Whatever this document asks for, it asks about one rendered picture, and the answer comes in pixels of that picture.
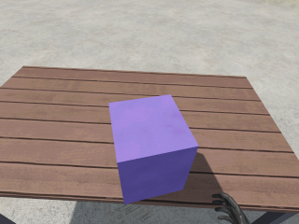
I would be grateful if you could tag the carton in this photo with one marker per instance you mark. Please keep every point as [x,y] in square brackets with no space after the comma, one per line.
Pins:
[154,147]

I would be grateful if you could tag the table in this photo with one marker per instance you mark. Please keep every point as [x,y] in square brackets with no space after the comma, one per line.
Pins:
[56,140]

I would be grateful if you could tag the right robot hand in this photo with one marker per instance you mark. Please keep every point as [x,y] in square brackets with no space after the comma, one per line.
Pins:
[236,215]

